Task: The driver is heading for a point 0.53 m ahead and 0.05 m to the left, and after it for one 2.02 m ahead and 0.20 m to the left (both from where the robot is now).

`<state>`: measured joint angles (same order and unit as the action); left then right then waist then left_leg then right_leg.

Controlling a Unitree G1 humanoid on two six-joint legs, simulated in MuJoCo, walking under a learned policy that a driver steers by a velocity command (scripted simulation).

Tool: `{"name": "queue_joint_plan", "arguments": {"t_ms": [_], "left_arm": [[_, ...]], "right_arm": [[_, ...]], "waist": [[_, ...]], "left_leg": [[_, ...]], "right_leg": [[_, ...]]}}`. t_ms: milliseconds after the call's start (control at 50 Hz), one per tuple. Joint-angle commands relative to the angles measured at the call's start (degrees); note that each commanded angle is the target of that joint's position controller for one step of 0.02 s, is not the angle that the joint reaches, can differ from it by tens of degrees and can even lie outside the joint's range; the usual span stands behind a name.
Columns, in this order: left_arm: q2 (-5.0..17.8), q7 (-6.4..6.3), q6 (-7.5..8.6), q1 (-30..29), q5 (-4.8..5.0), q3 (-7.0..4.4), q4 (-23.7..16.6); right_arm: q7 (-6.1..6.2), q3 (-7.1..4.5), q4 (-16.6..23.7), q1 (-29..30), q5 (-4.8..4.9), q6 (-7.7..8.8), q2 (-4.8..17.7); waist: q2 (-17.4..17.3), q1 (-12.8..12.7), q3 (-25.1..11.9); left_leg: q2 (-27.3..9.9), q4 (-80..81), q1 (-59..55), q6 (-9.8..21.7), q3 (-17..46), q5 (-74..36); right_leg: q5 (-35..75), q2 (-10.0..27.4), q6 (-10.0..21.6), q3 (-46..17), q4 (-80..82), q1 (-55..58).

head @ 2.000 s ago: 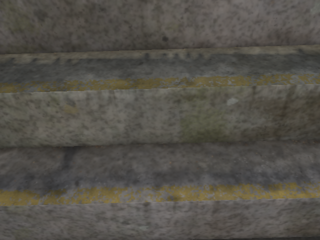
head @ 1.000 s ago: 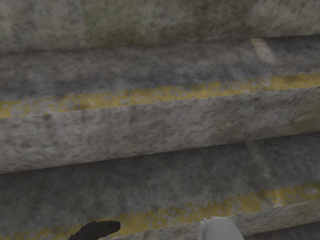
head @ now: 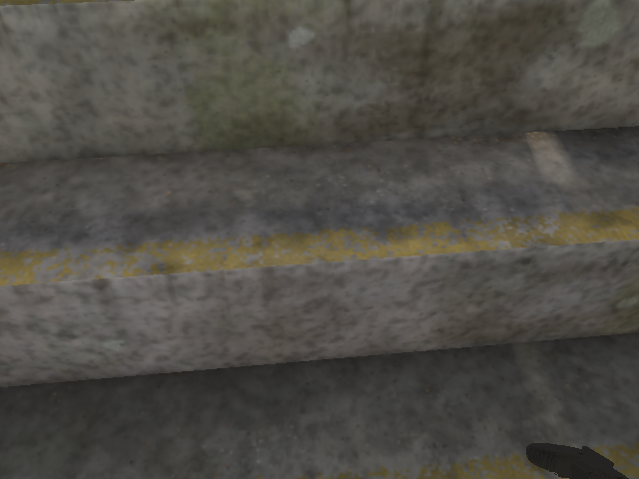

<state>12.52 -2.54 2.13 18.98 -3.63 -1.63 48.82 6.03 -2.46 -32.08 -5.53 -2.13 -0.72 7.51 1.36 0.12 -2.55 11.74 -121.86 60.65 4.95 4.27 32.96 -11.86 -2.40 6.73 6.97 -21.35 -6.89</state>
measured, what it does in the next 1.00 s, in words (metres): climbs: left foot 0.23 m higher, then right foot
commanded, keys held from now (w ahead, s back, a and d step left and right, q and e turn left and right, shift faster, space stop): w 0.70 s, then no key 0.30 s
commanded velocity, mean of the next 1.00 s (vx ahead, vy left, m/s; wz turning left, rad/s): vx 0.37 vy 0.00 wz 0.00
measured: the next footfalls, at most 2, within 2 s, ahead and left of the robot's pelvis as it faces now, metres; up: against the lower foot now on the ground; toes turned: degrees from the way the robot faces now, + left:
left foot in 0.40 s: +0.14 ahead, +0.20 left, +0.23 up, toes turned +11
right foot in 1.00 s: +0.21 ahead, -0.08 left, +0.23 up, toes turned -8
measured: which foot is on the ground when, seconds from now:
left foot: up 0.00-0.38, down 0.40-1.00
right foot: down 0.00-0.44, up 0.46-0.98, down 1.00-1.00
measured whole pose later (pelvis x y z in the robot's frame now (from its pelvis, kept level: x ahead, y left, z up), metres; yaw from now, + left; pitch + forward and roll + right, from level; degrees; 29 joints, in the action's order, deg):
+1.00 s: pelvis +0.13 +0.04 +0.20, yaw +0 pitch +0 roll +2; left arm 7.7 -0.6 1.1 17.9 -0.6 -2.0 47.1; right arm 3.6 -4.4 -58.0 -18.8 -2.0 5.7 8.6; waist -0.1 -2.9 -3.7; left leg -6.8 -34.8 13.4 -1.0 -9.6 20.1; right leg -8.3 6.5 6.5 7.6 -47.5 -27.3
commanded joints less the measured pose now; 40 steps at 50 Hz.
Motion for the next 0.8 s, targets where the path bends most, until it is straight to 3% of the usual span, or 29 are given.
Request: {"name": "queue_joint_plan", "arguments": {"t_ms": [20, 40, 60, 80, 100, 120, 200, 240, 300, 320, 340, 360, 380, 400, 420, 440, 460, 480, 500, 520, 540, 560, 580, 600, 640, 680, 700, 760, 800], "left_arm": [[6.9, -0.22, 3.11, 3.4, 0.67, -1.9, -1.8], [6.0, -0.16, 2.98, 3.4, 1.77, -2.09, -1.6], [14.7, -2.28, 4.71, 0.6, 1.94, -5.38, -4.4], [9.8, -2.81, 4.81, 3.2, 2.67, -4.14, -2.2], [6.0, -2.48, 4.92, 7.4, 2.57, -3.26, -0.4], [4.0, -1.95, 4.94, 10.1, 2.15, -2.94, 0.7], [2.6, -1.07, 6.14, 13.3, 1.87, -3.09, 2.8], [0.6, -1.29, 5.47, 13.4, 2.33, -2.66, 3.8], [1.7, -2.3, 4.76, 14.0, 1.53, -3.28, 4.5], [1.6, -2.2, 4.59, 13.8, 2.06, -3.55, 4.8], [3.5, -1.99, 4.25, 13.9, 3.22, -4.05, 4.4], [1.9, -1.78, 3.81, 10.6, 4.32, -3.47, 3.4], [2.9, -0.83, 4.62, 15.3, 4.6, -2.64, 4.1], [7.4, 0.89, 5.74, 12.8, 4.89, -3.44, 4.3], [8.8, 2.82, 6.81, 9.4, 5.97, -3.87, 2.1], [14.6, 5.45, 8.06, 2.6, 6.31, -5.52, -0.8], [9.7, 7.44, 7.71, -5.7, 3.81, -5.59, -5.5], [1.2, 7.53, 7.37, -11.2, -0.25, -3.95, -10.3], [-6.0, 6.38, 6.46, -16.7, -1.35, -1.99, -15.4], [-9.0, 5.72, 5.59, -15.1, -1.53, -0.48, -17.3], [-10.8, 4.92, 4.45, -9.9, -1.74, 0.76, -16.3], [-10.4, 4.1, 3.16, -4.0, -0.55, 1.15, -13.5], [-9.4, 3.61, 2.08, -1.1, 0.8, 1.09, -11.2], [-8.5, 3.14, 1.13, -0.5, 2.17, 0.86, -9.9], [-8.5, 1.73, -0.06, -4.5, 4.1, 1.42, -10.4], [-6.8, 1.51, -1.27, -5.4, 4.82, 1.29, -9.8], [-6.4, 1.17, -1.72, -4.1, 5.35, 0.81, -7.8], [-5.8, 1.04, -2.2, -9.4, 3.66, 0.2, -8.0], [-4.7, 1.78, -2.04, -11.5, 2.83, -0.52, -8.1]], "right_arm": [[-1.9, 2.98, 6.3, 3.4, -2.33, 2.99, -2.9], [-3.09, 3.55, 6.1, 7.9, -2.63, 3.31, -2.9], [-3.75, 3.13, 13.8, 14.7, -1.79, 1.35, 0.4], [-3.45, 2.63, 12.6, 20.4, -2.04, 0.13, 1.9], [-3.3, 3.57, 11.3, 20.4, -1.96, -0.37, -1.3], [-3.36, 4.45, 10.2, 19.3, -1.97, -0.11, -3.3], [-3.66, 5.08, 11.8, 21.5, -1.19, 0.94, -5.4], [-4.34, 6.0, 14.4, 28.4, -0.38, 1.3, -5.5], [-5.37, 6.28, 14.9, 27.8, 0.13, 1.01, -6.8], [-5.58, 6.2, 15.1, 27.4, 0.63, 1.12, -6.3], [-5.32, 8.07, 14.8, 26.4, 2.4, 0.64, -8.8], [-4.5, 7.82, 12.4, 20.3, 3.92, 0.1, -8.0], [-4.17, 5.4, 6.1, 11.2, 4.83, -0.41, -4.7], [-3.16, 3.71, 3.5, -1.8, 4.07, -0.51, -1.2], [-2.42, 2.29, 1.8, -4.0, 3.02, 0.91, 1.3], [-1.26, -0.32, 1.3, -16.7, 0.12, -0.73, 7.6], [-0.61, -2.7, -2.6, -18.1, -1.25, -2.1, 14.1], [-1.42, -4.06, -3.0, -11.1, 0.72, -2.35, 15.6], [-2.08, -3.6, -3.9, -0.5, 0.71, -1.36, 13.9], [-2.56, -2.49, -7.9, 3.2, 0.65, -0.07, 9.8], [-3.18, -0.69, -13.1, 4.2, 0.32, 1.09, 3.0], [-3.82, 0.53, -16.7, 4.0, 0.0, 1.92, -1.2], [-3.92, 1.23, -18.2, 4.4, -0.26, 2.63, -2.6], [-3.95, 1.46, -19.7, 3.8, 0.12, 3.42, -2.2], [-4.27, 1.25, -21.8, 1.0, 1.12, 5.07, 1.1], [-4.04, 0.65, -22.2, -0.9, 1.65, 6.69, 5.1], [-3.54, 0.0, -23.1, -4.2, 1.08, 7.04, 6.8], [-2.91, -1.82, -24.6, -12.1, 0.96, 7.66, 8.4], [-1.81, -2.59, -25.0, -15.0, 1.16, 7.85, 8.1]], "waist": [[-5.9, 3.1, -5.4], [-9.4, 1.4, -3.6], [5.2, 0.8, -2.8], [-3.3, -2.3, -0.6], [-6.3, -3.5, 2.2], [-7.7, -4.0, 3.2], [-4.7, -3.8, 3.3], [-3.4, -5.0, 5.1], [1.3, -5.2, 2.2], [2.5, -4.8, 2.5], [7.4, -6.2, 3.1], [8.5, -3.5, 0.1], [5.3, -3.3, -8.7], [10.4, 3.3, -18.5], [8.7, 2.6, -24.9], [-3.4, 12.2, -30.6], [-22.2, 12.0, -27.1], [-17.0, 10.4, -21.9], [-11.3, 5.2, -14.9], [-7.7, -0.9, -4.2], [-5.4, -6.5, 1.7], [-4.2, -10.0, 3.8], [-4.0, -11.4, 4.9], [-3.7, -11.7, 6.1], [-3.4, -10.7, 8.8], [-1.9, -10.0, 8.7], [-4.0, -8.6, 5.4], [-1.7, -3.8, 6.4], [-3.7, -2.1, 5.2]], "left_leg": [[-3.8, -14.0, 20.7, -0.6, 3.1, -11.4], [-4.4, -6.7, 19.5, -0.7, 0.1, -11.3], [-11.5, -4.8, 19.9, -2.9, 2.9, -8.3], [-12.4, -11.6, 27.8, -3.4, 4.6, -12.6], [-12.2, -12.7, 32.9, -2.7, 4.4, -15.8], [-13.2, -13.6, 34.6, -1.7, 2.4, -17.4], [-17.5, -21.8, 37.6, 0.6, 1.0, -13.3], [-20.0, -6.0, 29.7, 0.6, -5.5, -14.7], [-21.3, 3.1, 21.9, 1.1, -6.6, -13.8], [-21.7, 11.6, 18.1, 1.6, -7.5, -12.7], [-18.8, 29.7, 3.6, 3.6, -10.5, 10.6], [-14.2, 39.8, -16.6, 4.8, -13.3, 17.1], [-7.1, 38.3, -28.9, 4.4, -22.1, 16.0], [-5.4, 43.8, -41.0, 4.2, -18.4, 8.9], [-11.0, 46.9, -56.2, 7.1, -2.4, 6.4], [-17.5, 68.7, -55.8, 7.4, 19.7, 24.8], [-24.5, 90.9, -54.9, 12.3, 47.5, 44.0], [-25.3, 98.6, -48.2, 9.4, 53.5, 45.1], [-26.3, 93.7, -39.7, 7.2, 46.0, 38.0], [-25.6, 89.9, -29.4, 5.3, 36.5, 32.6], [-23.8, 86.4, -23.2, 3.4, 26.4, 25.6], [-22.4, 84.9, -19.2, 2.1, 17.4, 18.6], [-21.9, 85.8, -15.3, 2.8, 11.1, 11.7], [-22.1, 87.4, -13.7, 3.8, 7.2, 7.4], [-23.5, 92.5, -12.6, 4.7, 3.8, 5.1], [-24.4, 96.2, -12.4, 5.7, 2.1, 7.0], [-27.1, 97.0, -18.3, 8.5, 5.5, 7.4], [-29.5, 100.7, -35.4, 7.4, 6.5, 2.7], [-30.6, 102.4, -42.1, 7.5, 5.4, 1.3]], "right_leg": [[39.0, 17.2, 3.2, -11.7, -0.5, 16.3], [32.0, 13.9, 0.9, -8.1, 2.2, 13.1], [7.3, 28.0, 10.6, -31.0, 16.3, 8.2], [-12.7, 25.2, 10.6, -31.4, 17.0, 12.1], [-14.3, 22.4, 9.6, -29.5, 14.8, 14.7], [-10.9, 20.9, 7.8, -27.0, 13.0, 15.3], [-10.3, 21.0, 9.5, -25.4, 12.0, 14.9], [-10.0, 17.5, 8.0, -21.4, 17.9, 7.3], [-1.1, 16.7, 9.2, -17.7, 20.6, 8.7], [1.8, 15.8, 9.5, -15.4, 22.5, 9.5], [8.8, 16.6, 10.5, -11.1, 28.8, 1.7], [34.9, 14.0, 11.5, -5.9, 25.0, -5.5], [78.4, 15.8, 11.7, -4.3, 15.1, -0.6], [101.1, 18.3, 11.2, -3.8, 1.8, 2.7], [95.1, 15.1, 7.4, -6.6, -11.4, -12.9], [74.6, 10.5, 6.6, -5.8, -27.4, -14.6], [25.4, -1.7, 4.8, -10.4, -51.2, -32.8], [13.2, -5.1, 2.6, -21.4, -82.6, -43.3], [12.7, -5.5, 1.2, -24.4, -100.5, -51.2], [14.0, -3.8, 1.5, -22.2, -101.9, -55.8], [13.8, -3.5, 1.8, -21.8, -102.9, -57.1], [14.3, -4.1, 1.2, -20.4, -104.3, -55.3], [17.8, -4.8, -0.4, -18.8, -105.2, -53.6], [20.0, -5.2, -1.9, -18.0, -105.2, -54.4], [18.0, -4.6, -3.7, -16.2, -102.3, -57.4], [19.6, -4.1, -4.8, -13.1, -96.1, -55.7], [17.6, -4.0, -4.7, -11.8, -105.9, -57.9], [14.1, 0.7, -4.5, -11.5, -100.0, -65.7], [13.7, 4.1, -4.2, -9.1, -94.3, -64.2]]}}
Keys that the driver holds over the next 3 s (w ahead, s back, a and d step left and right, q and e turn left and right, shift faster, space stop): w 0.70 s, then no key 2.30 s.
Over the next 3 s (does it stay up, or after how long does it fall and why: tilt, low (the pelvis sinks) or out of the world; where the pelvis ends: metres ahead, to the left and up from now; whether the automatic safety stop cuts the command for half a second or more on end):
stays up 0.12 0.02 0.22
